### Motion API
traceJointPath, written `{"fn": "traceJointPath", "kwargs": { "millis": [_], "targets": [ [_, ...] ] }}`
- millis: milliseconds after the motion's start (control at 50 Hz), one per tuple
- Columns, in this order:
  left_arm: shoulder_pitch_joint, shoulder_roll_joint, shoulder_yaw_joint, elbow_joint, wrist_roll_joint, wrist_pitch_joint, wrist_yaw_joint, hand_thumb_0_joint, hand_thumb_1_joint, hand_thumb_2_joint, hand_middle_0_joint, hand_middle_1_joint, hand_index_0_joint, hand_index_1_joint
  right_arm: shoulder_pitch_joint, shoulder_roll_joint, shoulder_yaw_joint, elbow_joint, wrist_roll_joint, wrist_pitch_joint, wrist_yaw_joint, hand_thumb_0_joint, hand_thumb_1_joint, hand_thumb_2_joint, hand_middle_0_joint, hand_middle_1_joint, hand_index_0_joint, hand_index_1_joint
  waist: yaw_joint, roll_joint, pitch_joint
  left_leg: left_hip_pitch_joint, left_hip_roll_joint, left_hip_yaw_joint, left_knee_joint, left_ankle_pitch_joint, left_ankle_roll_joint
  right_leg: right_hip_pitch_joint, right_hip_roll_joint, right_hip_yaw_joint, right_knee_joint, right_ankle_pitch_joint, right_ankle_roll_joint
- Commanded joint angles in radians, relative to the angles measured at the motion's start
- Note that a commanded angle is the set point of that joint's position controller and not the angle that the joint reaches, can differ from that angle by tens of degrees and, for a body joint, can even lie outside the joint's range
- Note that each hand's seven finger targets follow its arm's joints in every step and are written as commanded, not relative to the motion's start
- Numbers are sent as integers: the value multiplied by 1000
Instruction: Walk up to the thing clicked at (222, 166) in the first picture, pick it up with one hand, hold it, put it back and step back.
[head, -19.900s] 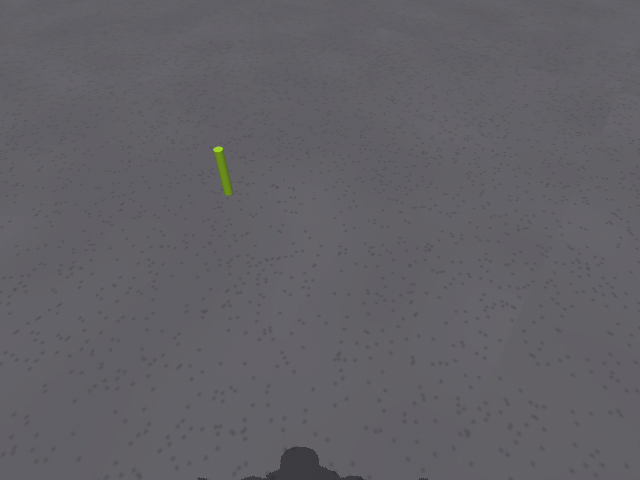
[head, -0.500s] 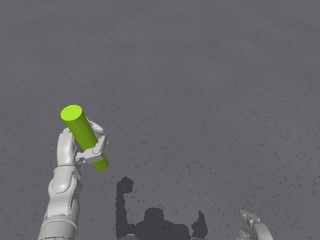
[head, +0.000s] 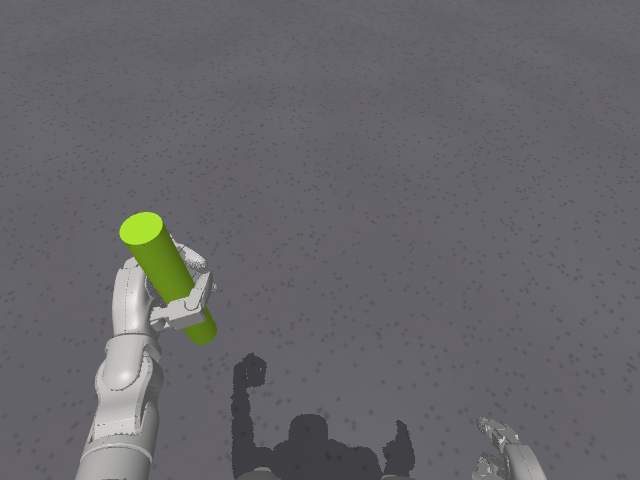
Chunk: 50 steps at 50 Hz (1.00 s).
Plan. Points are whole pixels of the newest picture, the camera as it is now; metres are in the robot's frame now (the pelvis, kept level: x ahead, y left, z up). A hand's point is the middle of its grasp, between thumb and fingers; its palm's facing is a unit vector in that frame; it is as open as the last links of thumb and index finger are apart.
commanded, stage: hold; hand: left
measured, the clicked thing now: (178, 290) +0.33 +0.18 +0.05
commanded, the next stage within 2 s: crouch in 0.56 s
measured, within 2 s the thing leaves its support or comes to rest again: neither
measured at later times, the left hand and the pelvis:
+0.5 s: hand (185, 289) +0.33 +0.17 +0.06, palm faces +0.09 -1.00 +0.01, open 5.1 cm; pelvis +0.00 +0.00 +0.00, yaw +0 degrees
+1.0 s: hand (193, 312) +0.33 +0.18 +0.00, palm faces +0.12 -0.99 +0.02, open 5.1 cm; pelvis -0.01 +0.00 -0.02, yaw +0 degrees
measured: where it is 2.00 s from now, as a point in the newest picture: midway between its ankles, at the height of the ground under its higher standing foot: outside the picture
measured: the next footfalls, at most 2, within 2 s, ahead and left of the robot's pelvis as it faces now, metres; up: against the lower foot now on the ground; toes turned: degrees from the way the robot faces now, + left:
none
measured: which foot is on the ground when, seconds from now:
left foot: down 0.00-1.00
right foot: down 0.00-1.00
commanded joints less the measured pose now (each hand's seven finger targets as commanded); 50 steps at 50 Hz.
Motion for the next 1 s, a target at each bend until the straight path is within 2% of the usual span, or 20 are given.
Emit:
{"fn": "traceJointPath", "kwargs": {
  "millis": [0,60,80,140,200,300,340,360,500,520,580,600,660,700,760,780,880,920,940,980],
  "targets": [
    [-272,129,40,-205,-5,-64,-2,0,666,1214,-1290,-1334,-1298,-1326,-24,-139,-52,-123,-4,-43,-17,0,-886,-897,200,300,200,300,-14,-17,-279,178,-26,3,-102,261,23,86,15,-2,-114,317,-14],
    [-275,145,64,-190,-12,-70,-6,0,664,1233,-1311,-1353,-1317,-1347,-29,-137,-50,-121,-4,-43,-16,0,-885,-897,200,300,200,300,-8,-34,-261,150,-27,4,-99,239,24,88,13,0,-116,301,-13],
    [-288,130,34,-204,-7,-69,-12,0,660,1227,-1303,-1345,-1308,-1341,-27,-137,-52,-121,-4,-41,-14,0,-887,-898,200,300,200,300,-10,-14,-274,162,-29,7,-99,242,23,85,12,2,-118,305,-14],
    [-263,117,23,-197,-8,-65,-18,0,664,1222,-1308,-1346,-1313,-1340,-24,-141,-54,-125,-3,-42,-15,0,-886,-897,200,300,200,300,-16,-15,-282,173,-28,5,-103,246,23,80,14,-1,-118,304,-16],
    [-266,142,51,-223,-9,-70,-8,0,659,1209,-1304,-1339,-1312,-1330,-28,-135,-49,-126,-4,-42,-11,0,-888,-897,200,300,200,300,1,12,-270,171,-25,-2,-107,246,18,77,18,-9,-111,288,-20],
    [-288,136,41,-224,-4,-71,7,0,622,1221,-1307,-1348,-1312,-1343,-33,-136,-50,-130,-3,-40,-12,0,-886,-897,200,300,200,300,-7,-4,-260,159,-25,0,-111,230,18,82,17,-8,-115,279,-20],
    [-297,156,62,-233,-5,-70,6,0,629,1231,-1307,-1351,-1312,-1347,-27,-140,-52,-126,-2,-38,-14,0,-886,-898,200,300,200,300,-4,-6,-263,158,-25,1,-113,221,19,82,16,-4,-118,274,-19],
    [-285,132,36,-208,-4,-68,2,0,641,1223,-1299,-1344,-1305,-1339,-32,-137,-48,-128,-1,-39,-15,0,-885,-897,200,300,200,300,-11,-5,-239,157,-28,5,-114,212,18,76,14,-2,-121,269,-18],
    [-284,124,22,-228,-5,-69,-8,0,646,1204,-1299,-1334,-1305,-1327,-41,-140,-54,-131,-2,-46,-12,0,-885,-897,200,300,200,300,-6,10,-243,157,-24,-2,-129,176,14,65,20,-12,-117,224,-26],
    [-303,150,51,-259,-8,-76,-2,0,645,1201,-1297,-1332,-1303,-1326,-30,-139,-55,-128,-4,-44,-12,0,-889,-897,200,300,200,300,2,14,-298,175,-25,-3,-118,208,16,90,18,-10,-115,254,-23],
    [-286,130,27,-245,-6,-66,3,0,643,1198,-1297,-1332,-1305,-1323,-32,-140,-52,-130,-1,-47,-10,0,-890,-897,200,300,200,300,-5,19,-267,178,-21,-5,-120,240,14,75,21,-14,-107,277,-25],
    [-285,132,41,-219,-9,-67,3,0,630,1197,-1295,-1334,-1302,-1326,-26,-138,-52,-123,-1,-46,-11,0,-892,-898,200,300,200,300,-11,0,-255,176,-18,-8,-114,246,16,66,22,-15,-107,281,-21],
    [-289,119,29,-220,-7,-65,4,0,655,1241,-1267,-1294,-1267,-1293,-25,-138,-52,-122,-2,-46,-13,0,-866,-899,200,300,200,300,-13,-11,-249,163,-21,-3,-115,209,19,63,18,-8,-116,259,-20],
    [-264,116,34,-181,0,-62,9,0,695,1260,-1334,-1349,-1341,-1340,-36,-144,-56,-122,-4,-48,-10,0,-876,-900,200,300,200,300,-8,-10,-212,138,-20,-6,-127,161,15,37,21,-14,-113,207,-25],
    [-247,122,64,-136,-7,-80,8,0,690,1263,-1325,-1356,-1336,-1344,-26,-142,-60,-116,-6,-48,-3,0,-877,-900,200,300,200,300,-5,-38,-237,110,-21,-9,-100,184,21,43,18,-13,-92,234,-22],
    [-283,116,48,-129,-4,-87,4,0,687,1274,-1332,-1366,-1343,-1355,-28,-142,-58,-114,-7,-48,-1,0,-878,-900,200,300,200,300,-16,-21,-219,95,-22,-8,-92,177,22,12,17,-10,-87,229,-23],
    [-305,128,78,-12,6,-156,-10,0,678,1265,-1343,-1386,-1364,-1365,-25,-147,-66,-105,-18,-56,10,0,-877,-897,200,300,200,300,-29,-38,-189,-22,-23,-14,-27,63,25,-103,16,-5,-19,129,-25],
    [-348,151,102,5,5,-203,-19,0,657,1263,-1336,-1385,-1353,-1366,-18,-148,-69,-102,-24,-58,16,0,-880,-898,200,300,200,300,-33,-13,-248,-51,-28,-12,29,66,25,-148,12,3,27,133,-25],
    [-322,119,87,40,-2,-219,-28,0,661,1251,-1324,-1375,-1344,-1354,-10,-151,-73,-103,-24,-60,20,0,-878,-897,200,300,200,300,-36,-36,-278,-64,-26,-16,61,91,27,-168,14,0,58,150,-26],
    [-342,168,124,63,-1,-267,-42,0,660,1256,-1322,-1374,-1340,-1355,2,-153,-73,-99,-31,-59,24,0,-878,-897,200,300,200,300,-30,-14,-343,-115,-31,-13,135,115,31,-208,11,9,117,171,-26]
  ]
}}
